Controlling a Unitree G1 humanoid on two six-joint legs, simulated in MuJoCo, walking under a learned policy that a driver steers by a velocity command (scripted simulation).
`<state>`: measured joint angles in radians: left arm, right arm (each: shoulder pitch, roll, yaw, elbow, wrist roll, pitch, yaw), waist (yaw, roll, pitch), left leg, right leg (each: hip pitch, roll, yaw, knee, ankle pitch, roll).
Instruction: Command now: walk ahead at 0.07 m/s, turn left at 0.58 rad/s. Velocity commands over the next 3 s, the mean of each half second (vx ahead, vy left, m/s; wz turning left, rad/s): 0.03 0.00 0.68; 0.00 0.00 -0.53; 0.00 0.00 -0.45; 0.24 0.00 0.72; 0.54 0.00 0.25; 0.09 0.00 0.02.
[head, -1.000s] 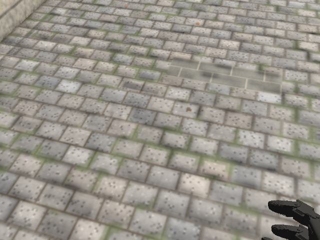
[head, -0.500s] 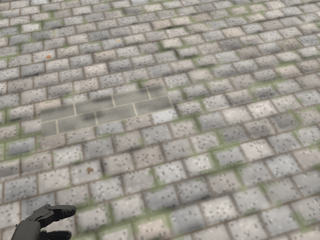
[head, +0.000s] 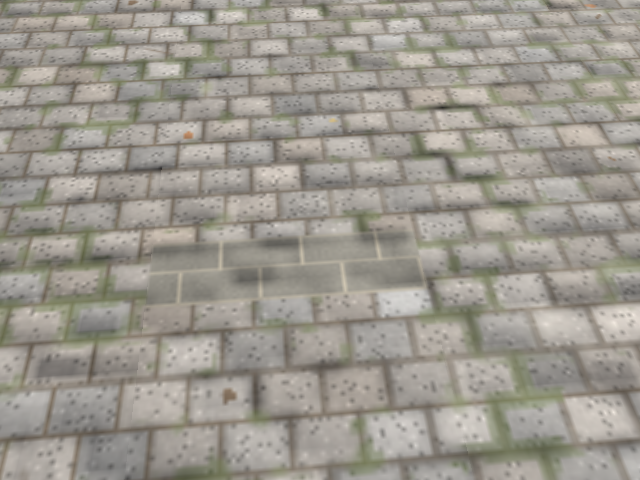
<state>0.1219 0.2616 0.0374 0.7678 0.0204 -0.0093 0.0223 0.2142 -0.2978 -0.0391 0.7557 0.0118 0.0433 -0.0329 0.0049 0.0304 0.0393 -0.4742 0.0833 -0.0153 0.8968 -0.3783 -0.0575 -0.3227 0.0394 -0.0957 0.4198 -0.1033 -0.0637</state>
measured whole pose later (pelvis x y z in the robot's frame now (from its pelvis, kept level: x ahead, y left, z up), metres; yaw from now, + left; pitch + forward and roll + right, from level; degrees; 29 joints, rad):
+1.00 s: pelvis +0.00 +0.05 +0.01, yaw +0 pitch +2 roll +0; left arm 0.16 0.35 0.11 0.70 -0.04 0.05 0.03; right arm 0.18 -0.29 -0.09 0.64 -0.03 0.00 -0.02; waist 0.02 -0.03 0.05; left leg -0.24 -0.07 -0.04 0.45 -0.23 0.05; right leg -0.46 0.10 0.24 0.83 -0.44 0.04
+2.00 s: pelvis +0.04 +0.06 -0.01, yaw +14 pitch +1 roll -2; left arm 0.16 0.36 0.12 0.74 -0.03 -0.05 -0.03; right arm 0.27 -0.33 -0.09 0.64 0.04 0.00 0.04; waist -0.01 -0.04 0.03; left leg -0.26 0.03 0.09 0.67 -0.44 0.08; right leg -0.33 -0.12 -0.11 1.04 -0.49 0.02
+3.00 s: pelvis +0.44 +0.26 +0.00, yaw +20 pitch -1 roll -1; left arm 0.15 0.25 0.01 0.95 0.01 -0.01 0.00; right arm 0.21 -0.22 0.00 0.77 -0.02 -0.02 -0.02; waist 0.01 0.00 0.02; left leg -0.26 0.00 -0.02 0.54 -0.26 0.00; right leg -0.24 -0.01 -0.02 0.51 -0.25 0.01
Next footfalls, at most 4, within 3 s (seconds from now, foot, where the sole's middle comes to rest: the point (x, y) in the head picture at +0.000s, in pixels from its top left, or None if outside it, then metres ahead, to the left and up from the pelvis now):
0.12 left None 0.03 0.14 -0.77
0.60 right None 0.10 -0.08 -0.77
0.92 left None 0.03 0.15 -0.77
1.38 right None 0.00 -0.12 -0.77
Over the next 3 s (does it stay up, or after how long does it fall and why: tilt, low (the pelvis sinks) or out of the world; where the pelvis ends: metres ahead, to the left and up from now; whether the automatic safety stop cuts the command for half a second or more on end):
stays up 0.44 0.26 0.00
